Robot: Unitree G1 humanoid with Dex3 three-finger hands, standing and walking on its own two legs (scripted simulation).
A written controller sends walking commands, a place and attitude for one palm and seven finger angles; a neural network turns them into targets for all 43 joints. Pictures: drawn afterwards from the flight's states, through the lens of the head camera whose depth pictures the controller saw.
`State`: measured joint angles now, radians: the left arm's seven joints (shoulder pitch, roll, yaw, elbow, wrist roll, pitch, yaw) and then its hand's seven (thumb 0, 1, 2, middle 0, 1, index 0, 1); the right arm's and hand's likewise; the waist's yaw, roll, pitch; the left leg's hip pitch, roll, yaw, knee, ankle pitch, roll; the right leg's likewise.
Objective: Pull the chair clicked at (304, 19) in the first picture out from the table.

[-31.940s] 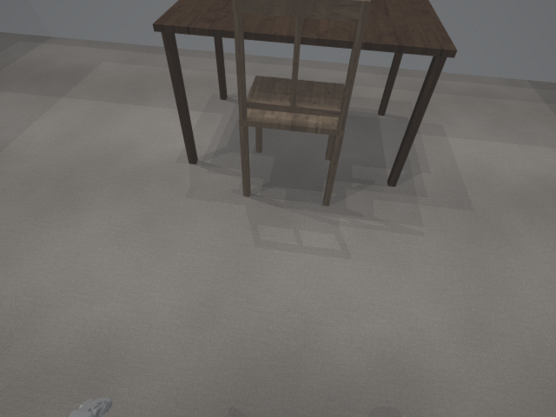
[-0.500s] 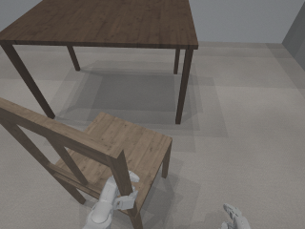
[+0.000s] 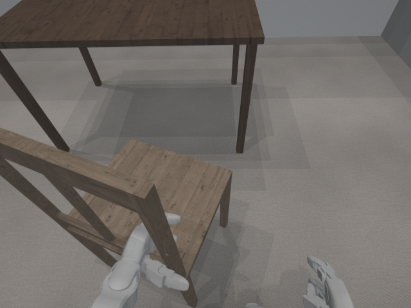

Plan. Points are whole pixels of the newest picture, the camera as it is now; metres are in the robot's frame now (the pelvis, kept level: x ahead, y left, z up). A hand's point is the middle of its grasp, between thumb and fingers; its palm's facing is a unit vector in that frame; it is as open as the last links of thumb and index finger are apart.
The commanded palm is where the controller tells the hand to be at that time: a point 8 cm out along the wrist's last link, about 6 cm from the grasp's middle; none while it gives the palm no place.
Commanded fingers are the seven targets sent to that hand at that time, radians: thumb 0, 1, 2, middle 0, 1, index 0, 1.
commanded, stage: open the thumb and straighten the fingers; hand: left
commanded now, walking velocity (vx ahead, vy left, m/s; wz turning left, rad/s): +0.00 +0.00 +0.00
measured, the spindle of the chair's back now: (85, 211) +0.33 +0.27 -0.03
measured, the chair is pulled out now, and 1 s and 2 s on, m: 0.56 0.56 0.56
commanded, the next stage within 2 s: draw the fingers out of the gap in 0.26 s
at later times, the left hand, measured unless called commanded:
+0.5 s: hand (158, 270) +0.21 +0.10 -0.04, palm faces -0.16 -0.98 -0.10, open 17.4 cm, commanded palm +0.19 +0.15 -0.02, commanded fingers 0.00 -0.55 0.20 0.00 0.00 0.00 0.00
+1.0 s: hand out of the picture +0.13 +0.10 -0.03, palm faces -0.14 -0.99 -0.07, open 17.5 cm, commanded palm +0.10 +0.15 -0.02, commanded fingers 0.00 -0.55 0.20 0.00 0.00 0.00 0.00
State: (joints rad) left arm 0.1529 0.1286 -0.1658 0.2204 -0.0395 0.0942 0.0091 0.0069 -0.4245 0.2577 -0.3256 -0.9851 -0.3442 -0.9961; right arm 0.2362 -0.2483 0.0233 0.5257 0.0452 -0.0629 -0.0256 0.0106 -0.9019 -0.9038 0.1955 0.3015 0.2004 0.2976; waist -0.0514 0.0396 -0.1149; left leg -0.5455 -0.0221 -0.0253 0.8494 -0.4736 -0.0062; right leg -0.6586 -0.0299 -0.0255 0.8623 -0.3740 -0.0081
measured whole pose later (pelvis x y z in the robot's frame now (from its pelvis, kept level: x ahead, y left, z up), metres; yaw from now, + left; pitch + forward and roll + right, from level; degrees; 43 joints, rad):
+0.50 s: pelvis +0.01 +0.00 -0.01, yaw +1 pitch +12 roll +0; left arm 0.37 0.16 -0.16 -0.04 -0.02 0.17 -0.01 -0.01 -0.53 0.20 -0.01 -0.02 -0.01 -0.02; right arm 0.28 -0.25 0.04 0.44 0.04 -0.09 -0.05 0.01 -0.90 -0.90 0.20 0.30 0.20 0.30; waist -0.05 0.03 -0.16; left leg -0.62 -0.02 -0.05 0.94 -0.53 -0.01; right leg -0.71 -0.03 -0.05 0.93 -0.43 -0.01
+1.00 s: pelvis +0.00 +0.01 -0.03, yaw +1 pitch +12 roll -1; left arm 0.74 0.16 -0.25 -0.33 0.05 0.16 0.00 -0.01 -0.53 0.20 0.00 0.00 0.00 0.00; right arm 0.29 -0.21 0.03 0.35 0.04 -0.11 -0.07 0.01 -0.90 -0.90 0.20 0.30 0.20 0.30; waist -0.03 0.03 -0.19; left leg -0.69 -0.03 -0.05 1.06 -0.58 0.01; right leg -0.78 -0.04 -0.05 1.03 -0.46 0.00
